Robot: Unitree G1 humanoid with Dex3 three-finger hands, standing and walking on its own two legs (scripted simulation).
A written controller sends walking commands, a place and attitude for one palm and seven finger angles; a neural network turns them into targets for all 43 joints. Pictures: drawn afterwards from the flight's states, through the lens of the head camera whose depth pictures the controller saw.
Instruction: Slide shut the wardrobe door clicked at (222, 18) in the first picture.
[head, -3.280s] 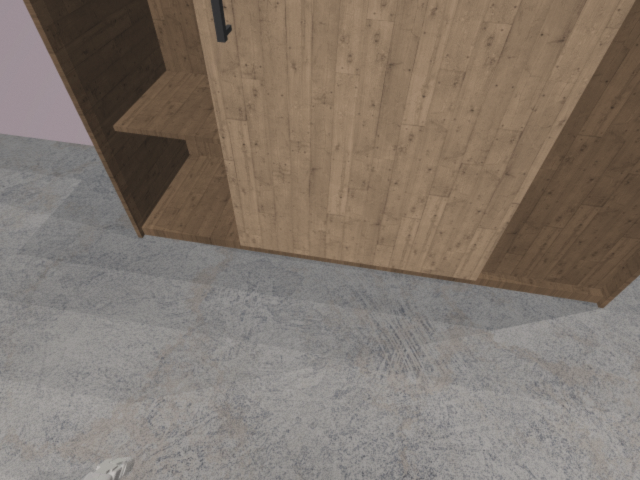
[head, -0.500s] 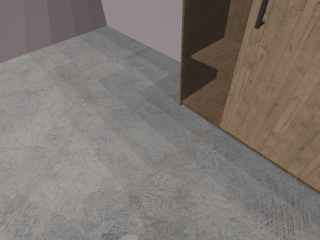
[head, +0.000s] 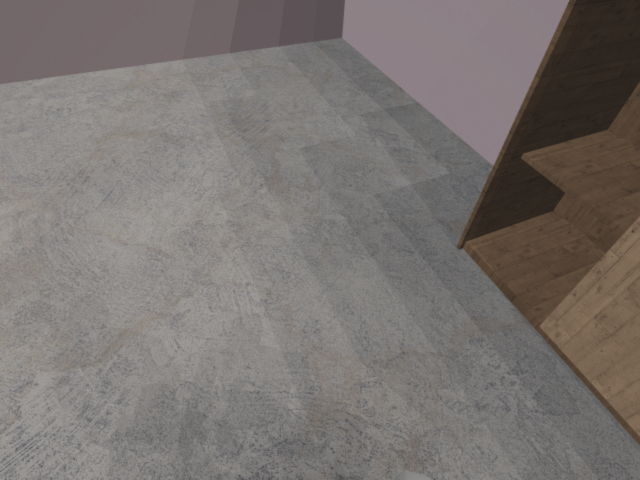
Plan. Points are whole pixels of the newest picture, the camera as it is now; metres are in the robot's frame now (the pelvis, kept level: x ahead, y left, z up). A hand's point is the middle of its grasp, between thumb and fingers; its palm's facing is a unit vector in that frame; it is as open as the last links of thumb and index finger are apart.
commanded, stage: walk to a spot facing it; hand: right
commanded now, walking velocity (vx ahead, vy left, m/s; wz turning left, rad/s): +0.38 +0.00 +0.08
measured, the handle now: out of the picture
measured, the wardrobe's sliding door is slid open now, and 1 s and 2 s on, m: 0.43 0.43 0.43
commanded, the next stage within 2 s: turn to face it in 0.88 s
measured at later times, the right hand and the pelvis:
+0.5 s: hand (501, 464) +0.22 -0.26 -0.19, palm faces -0.01 +0.99 -0.13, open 7.4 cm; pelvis +0.23 -0.09 +0.00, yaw +6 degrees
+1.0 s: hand (405, 261) +0.61 -0.14 -0.19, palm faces -0.34 +0.93 -0.14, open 7.4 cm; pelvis +0.44 -0.03 -0.03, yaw +21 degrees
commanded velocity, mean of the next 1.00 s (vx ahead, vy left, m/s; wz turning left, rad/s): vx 0.30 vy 0.00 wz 0.35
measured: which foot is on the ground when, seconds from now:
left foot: down 0.00-0.30, up 0.32-0.96, down 0.98-1.00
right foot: up 0.00-0.26, down 0.28-0.98, up 1.00-1.00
